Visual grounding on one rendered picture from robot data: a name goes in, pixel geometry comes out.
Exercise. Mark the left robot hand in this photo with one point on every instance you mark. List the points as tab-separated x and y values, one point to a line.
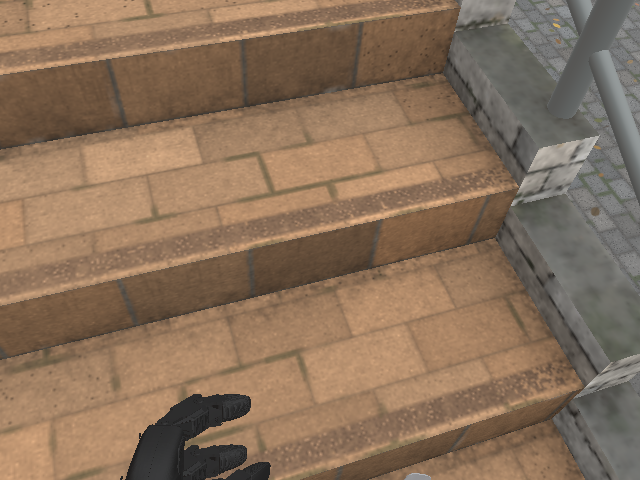
160	453

